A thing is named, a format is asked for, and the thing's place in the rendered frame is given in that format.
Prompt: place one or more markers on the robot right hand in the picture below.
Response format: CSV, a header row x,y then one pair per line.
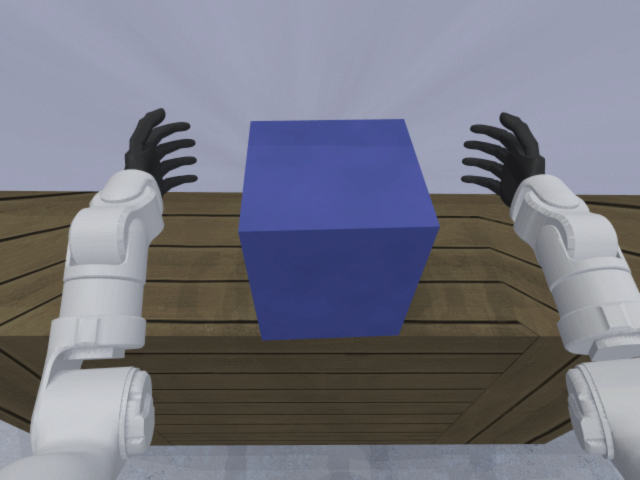
x,y
521,159

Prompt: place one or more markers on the left robot forearm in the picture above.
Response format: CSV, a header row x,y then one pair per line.
x,y
104,278

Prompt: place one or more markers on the carton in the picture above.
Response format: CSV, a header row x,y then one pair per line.
x,y
336,226

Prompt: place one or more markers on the right robot upper arm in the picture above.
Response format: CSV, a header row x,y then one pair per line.
x,y
604,407

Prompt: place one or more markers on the robot left hand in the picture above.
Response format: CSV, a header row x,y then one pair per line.
x,y
145,155

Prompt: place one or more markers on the pedestal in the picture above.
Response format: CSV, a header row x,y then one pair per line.
x,y
479,358

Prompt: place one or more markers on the left robot upper arm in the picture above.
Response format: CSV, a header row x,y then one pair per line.
x,y
89,423

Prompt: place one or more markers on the right robot forearm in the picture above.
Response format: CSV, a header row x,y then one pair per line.
x,y
590,280

